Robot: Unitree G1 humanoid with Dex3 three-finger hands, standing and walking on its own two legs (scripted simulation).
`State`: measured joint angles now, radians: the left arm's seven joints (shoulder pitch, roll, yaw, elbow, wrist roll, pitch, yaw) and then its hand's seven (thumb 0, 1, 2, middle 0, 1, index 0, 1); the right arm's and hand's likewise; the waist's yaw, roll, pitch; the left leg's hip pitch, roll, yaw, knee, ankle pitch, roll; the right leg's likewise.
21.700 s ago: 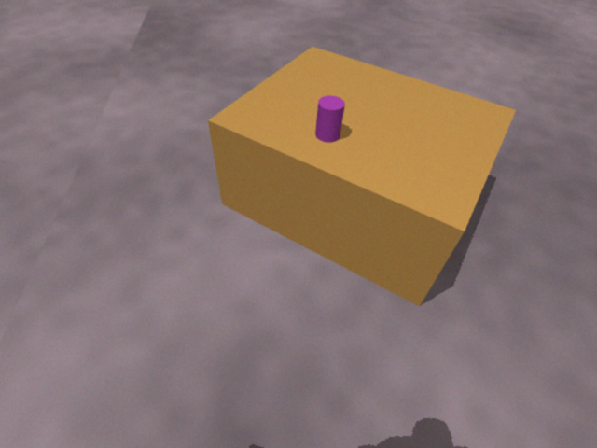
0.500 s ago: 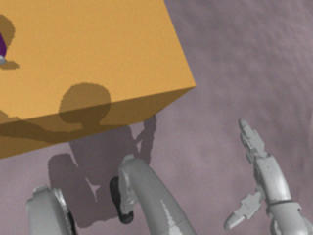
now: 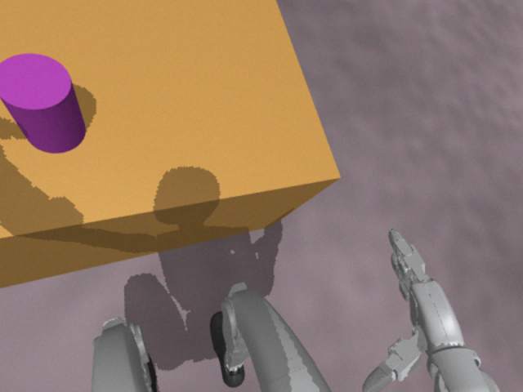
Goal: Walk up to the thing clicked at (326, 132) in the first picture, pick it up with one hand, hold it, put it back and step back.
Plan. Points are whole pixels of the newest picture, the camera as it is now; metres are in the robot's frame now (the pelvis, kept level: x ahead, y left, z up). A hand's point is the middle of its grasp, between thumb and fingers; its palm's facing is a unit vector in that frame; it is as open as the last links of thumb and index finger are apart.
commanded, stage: home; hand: left
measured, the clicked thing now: (46, 108) +0.58 +0.18 -0.10
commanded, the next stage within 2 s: none
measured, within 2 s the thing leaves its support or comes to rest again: neither
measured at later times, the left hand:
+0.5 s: hand out of the picture +0.46 +0.32 +0.07, palm faces +0.31 -0.89 -0.32, open 17.4 cm
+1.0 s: hand (10, 365) +0.24 +0.18 +0.05, palm faces +0.20 -0.95 -0.22, open 17.6 cm
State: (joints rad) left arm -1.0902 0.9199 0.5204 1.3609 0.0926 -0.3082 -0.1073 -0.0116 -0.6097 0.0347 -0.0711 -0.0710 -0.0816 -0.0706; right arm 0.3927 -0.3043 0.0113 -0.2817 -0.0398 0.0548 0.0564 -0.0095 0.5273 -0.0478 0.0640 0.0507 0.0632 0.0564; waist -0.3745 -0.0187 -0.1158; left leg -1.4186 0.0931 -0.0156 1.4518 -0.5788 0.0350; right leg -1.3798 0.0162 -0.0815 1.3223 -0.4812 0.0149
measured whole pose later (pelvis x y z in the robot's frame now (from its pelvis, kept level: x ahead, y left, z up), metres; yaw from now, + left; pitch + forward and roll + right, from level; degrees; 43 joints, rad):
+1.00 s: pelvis +0.06 -0.02 +0.11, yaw +5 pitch +10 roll -1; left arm 0.32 0.21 0.02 0.23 -0.04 0.06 0.09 -0.01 -0.57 0.05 -0.06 -0.05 -0.06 -0.06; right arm 0.42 -0.21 0.01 0.12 0.05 0.12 -0.06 0.01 -0.89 -0.89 0.20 0.30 0.20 0.30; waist 0.00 0.00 -0.13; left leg -0.60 0.03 0.04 0.90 -0.47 0.00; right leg -0.61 -0.02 -0.04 0.88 -0.44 0.00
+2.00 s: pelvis +0.05 -0.01 +0.10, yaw +5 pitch +9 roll +0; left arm 0.44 0.21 -0.01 0.09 -0.03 0.07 0.10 -0.01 -0.51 0.08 -0.06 -0.06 -0.06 -0.06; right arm 0.45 -0.20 0.01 0.10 0.03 0.05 -0.09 0.01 -0.90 -0.90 0.20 0.30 0.20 0.30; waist 0.01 -0.01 -0.11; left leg -0.63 0.02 0.04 0.95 -0.48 0.01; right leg -0.64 -0.04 -0.04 0.93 -0.45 0.01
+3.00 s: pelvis +0.05 -0.02 +0.11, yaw +6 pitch +7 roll -2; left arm 0.46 0.21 -0.02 0.03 -0.01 0.21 0.14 -0.01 -0.56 0.05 -0.05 -0.05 -0.05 -0.05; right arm 0.29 -0.20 0.02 0.50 0.02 -0.10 -0.15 0.01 -0.90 -0.90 0.20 0.30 0.20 0.30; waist -0.02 0.03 -0.10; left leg -0.60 0.04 0.00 0.95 -0.48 0.00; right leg -0.58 -0.01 -0.08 0.90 -0.44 -0.01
